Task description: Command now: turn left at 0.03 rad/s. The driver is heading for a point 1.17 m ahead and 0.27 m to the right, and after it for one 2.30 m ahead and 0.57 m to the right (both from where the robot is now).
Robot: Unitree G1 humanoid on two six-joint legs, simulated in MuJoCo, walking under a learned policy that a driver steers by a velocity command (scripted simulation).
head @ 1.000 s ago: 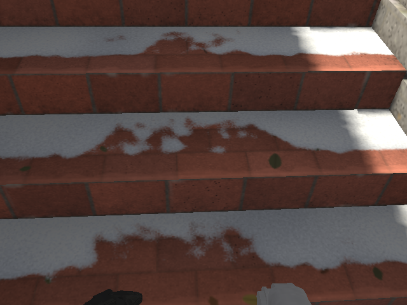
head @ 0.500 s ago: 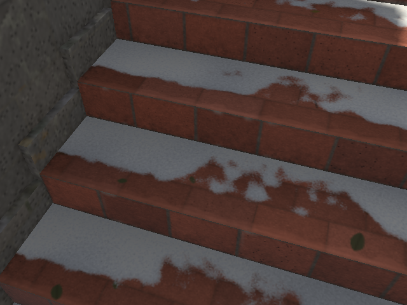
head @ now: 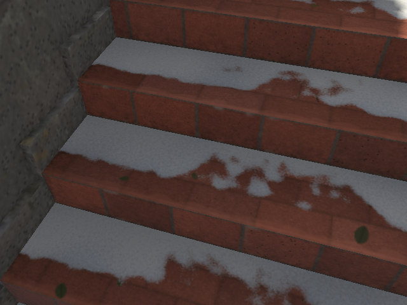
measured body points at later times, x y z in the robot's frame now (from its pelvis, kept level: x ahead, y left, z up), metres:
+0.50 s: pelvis +0.02 +0.09 -0.14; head +0.01 +0.11 +0.31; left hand +0.18 +0.27 -0.28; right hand -0.12 -0.08 -0.28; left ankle -0.11 +0.18 -0.85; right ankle +0.06 -0.07 -0.57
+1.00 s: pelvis +0.26 +0.02 +0.03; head +0.25 +0.03 +0.48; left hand +0.20 +0.22 -0.12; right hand +0.42 -0.24 -0.02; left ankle +0.43 +0.10 -0.47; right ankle +0.14 -0.03 -0.70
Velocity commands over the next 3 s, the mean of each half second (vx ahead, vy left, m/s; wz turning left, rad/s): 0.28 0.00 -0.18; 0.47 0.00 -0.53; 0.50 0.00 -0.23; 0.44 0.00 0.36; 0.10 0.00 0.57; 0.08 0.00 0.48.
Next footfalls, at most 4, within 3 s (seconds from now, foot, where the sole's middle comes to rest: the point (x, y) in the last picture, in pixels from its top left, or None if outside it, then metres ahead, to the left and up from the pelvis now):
0.30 left None -0.07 0.18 -0.89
0.68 right None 0.18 -0.04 -0.74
1.08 left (204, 296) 0.50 0.05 -0.58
1.64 right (344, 220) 0.66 -0.33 -0.43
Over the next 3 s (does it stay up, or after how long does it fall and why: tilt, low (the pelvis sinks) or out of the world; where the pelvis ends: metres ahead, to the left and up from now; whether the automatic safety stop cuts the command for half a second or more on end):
stays up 0.96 -0.35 0.50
